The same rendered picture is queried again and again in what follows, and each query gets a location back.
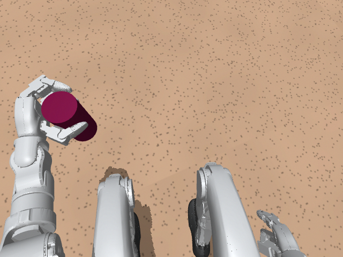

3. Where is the right robot foot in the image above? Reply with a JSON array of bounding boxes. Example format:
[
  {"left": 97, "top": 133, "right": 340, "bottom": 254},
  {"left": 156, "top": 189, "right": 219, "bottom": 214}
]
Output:
[{"left": 188, "top": 199, "right": 210, "bottom": 257}]

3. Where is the left robot hand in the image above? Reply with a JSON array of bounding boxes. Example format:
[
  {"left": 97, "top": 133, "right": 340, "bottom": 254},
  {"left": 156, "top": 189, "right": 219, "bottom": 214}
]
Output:
[{"left": 14, "top": 74, "right": 88, "bottom": 146}]

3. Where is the can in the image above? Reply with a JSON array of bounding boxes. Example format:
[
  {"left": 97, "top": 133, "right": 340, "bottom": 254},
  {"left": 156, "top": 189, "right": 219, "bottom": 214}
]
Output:
[{"left": 41, "top": 91, "right": 97, "bottom": 141}]

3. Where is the right robot hand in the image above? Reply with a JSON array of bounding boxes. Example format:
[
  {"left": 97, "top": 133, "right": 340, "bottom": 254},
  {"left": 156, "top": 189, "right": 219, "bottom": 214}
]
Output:
[{"left": 257, "top": 210, "right": 300, "bottom": 257}]

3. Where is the left robot arm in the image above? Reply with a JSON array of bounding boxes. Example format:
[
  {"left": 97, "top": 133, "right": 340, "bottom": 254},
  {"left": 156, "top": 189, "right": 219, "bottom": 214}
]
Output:
[{"left": 0, "top": 135, "right": 65, "bottom": 257}]

